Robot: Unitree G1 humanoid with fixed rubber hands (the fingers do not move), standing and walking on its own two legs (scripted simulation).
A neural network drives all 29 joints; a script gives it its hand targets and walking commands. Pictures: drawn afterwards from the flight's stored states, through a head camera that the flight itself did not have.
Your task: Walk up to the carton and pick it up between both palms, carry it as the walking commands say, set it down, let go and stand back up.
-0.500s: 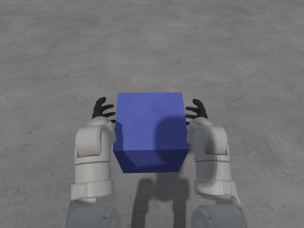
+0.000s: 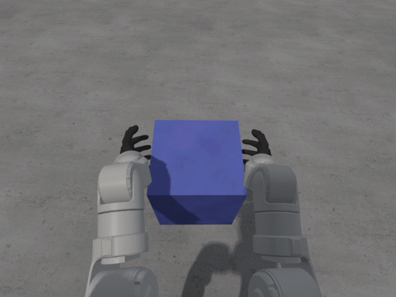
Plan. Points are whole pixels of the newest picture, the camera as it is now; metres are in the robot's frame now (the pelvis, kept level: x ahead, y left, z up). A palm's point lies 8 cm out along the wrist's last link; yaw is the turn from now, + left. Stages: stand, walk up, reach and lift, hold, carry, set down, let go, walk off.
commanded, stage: carry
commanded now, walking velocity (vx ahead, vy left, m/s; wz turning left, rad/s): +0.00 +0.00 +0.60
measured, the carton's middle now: (196, 176) +0.38 +0.01 +0.02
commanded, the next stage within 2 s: none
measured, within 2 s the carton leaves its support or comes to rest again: neither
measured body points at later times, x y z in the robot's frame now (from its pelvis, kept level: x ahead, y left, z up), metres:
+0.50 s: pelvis -0.05 +0.01 +0.00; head -0.01 +0.01 +0.44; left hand +0.26 +0.25 +0.10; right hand +0.34 +0.00 +0.09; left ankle -0.01 +0.12 -0.72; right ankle -0.03 -0.10 -0.71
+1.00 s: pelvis -0.11 -0.01 +0.00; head -0.07 +0.02 +0.45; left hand +0.12 +0.32 +0.09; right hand +0.26 +0.11 +0.09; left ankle -0.10 +0.12 -0.72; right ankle -0.04 -0.10 -0.70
